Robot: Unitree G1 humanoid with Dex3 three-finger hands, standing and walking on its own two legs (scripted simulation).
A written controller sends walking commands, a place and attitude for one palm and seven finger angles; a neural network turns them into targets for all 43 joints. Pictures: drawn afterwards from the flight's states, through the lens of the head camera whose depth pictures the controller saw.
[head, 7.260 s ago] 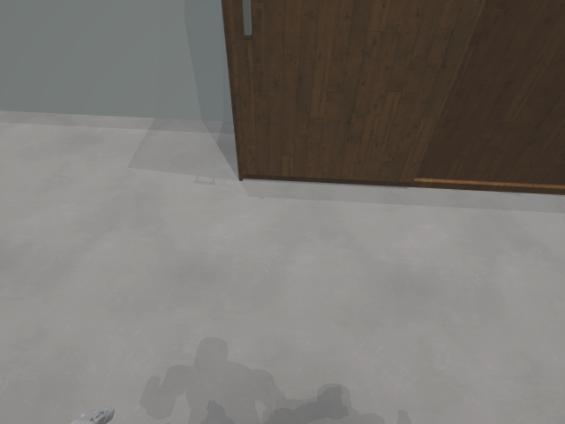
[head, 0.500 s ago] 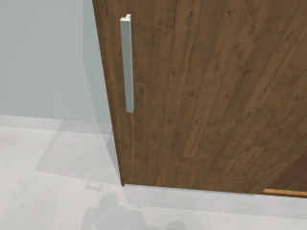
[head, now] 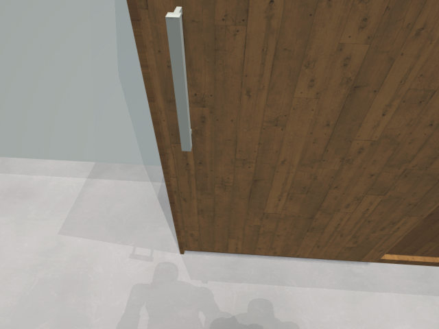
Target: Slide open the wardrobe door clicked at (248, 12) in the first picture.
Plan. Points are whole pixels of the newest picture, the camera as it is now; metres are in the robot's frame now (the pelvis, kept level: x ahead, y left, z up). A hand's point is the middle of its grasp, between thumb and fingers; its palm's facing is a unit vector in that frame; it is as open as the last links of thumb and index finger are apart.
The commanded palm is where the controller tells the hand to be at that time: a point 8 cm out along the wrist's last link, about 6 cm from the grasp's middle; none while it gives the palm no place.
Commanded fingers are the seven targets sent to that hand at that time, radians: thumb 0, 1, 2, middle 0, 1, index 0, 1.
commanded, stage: look again from close up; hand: left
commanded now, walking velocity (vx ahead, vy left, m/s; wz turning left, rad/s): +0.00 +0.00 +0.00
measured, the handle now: (183, 89) +0.56 +0.12 +0.16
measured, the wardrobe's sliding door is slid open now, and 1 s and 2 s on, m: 0.00 0.00 0.00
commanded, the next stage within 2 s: shuffle to correct the standing spot in 0.50 s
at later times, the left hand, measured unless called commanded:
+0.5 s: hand out of the picture +0.08 +0.21 -0.16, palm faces -0.03 -0.95 -0.30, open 7.4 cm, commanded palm none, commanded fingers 0.00 0.90 0.90 -0.20 -0.30 -0.20 -0.30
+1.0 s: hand out of the picture +0.06 +0.15 -0.19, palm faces +0.01 -0.99 -0.16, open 7.4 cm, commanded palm none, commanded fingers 0.00 0.90 0.90 -0.20 -0.30 -0.20 -0.30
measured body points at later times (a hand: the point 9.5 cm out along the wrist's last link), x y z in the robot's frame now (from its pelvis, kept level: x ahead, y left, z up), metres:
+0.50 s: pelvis +0.02 -0.02 +0.00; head +0.02 -0.02 +0.45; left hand +0.08 +0.26 -0.13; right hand +0.07 -0.29 -0.14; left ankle +0.02 +0.09 -0.74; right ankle +0.05 -0.15 -0.74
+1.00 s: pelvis +0.08 -0.01 -0.01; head +0.09 -0.01 +0.44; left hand +0.06 +0.20 -0.17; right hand +0.05 -0.23 -0.17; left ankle +0.02 +0.09 -0.74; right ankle +0.06 -0.15 -0.74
